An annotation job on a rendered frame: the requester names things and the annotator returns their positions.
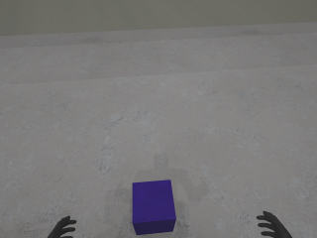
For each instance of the robot left hand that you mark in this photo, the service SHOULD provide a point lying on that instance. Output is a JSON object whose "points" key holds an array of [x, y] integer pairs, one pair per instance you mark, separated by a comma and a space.
{"points": [[59, 230]]}

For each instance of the robot right hand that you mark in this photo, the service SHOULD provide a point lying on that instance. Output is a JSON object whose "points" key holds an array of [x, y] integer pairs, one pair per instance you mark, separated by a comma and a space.
{"points": [[279, 230]]}

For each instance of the carton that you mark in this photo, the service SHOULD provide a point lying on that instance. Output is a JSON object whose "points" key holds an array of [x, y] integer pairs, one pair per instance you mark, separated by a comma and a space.
{"points": [[153, 208]]}

